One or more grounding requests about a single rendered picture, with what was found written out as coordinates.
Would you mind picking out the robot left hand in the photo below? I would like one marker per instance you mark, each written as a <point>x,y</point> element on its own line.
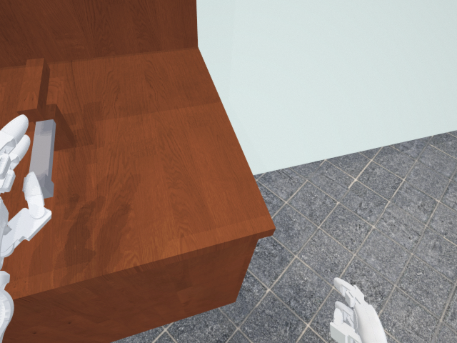
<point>14,144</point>

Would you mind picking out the tap lever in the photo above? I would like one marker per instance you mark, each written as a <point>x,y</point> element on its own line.
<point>42,156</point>

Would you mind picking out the robot left forearm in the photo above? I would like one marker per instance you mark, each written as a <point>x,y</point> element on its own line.
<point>6,304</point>

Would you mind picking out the counter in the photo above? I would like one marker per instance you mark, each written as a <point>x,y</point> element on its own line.
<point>156,213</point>

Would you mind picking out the robot right hand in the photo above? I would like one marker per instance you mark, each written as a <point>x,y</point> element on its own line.
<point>362,323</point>

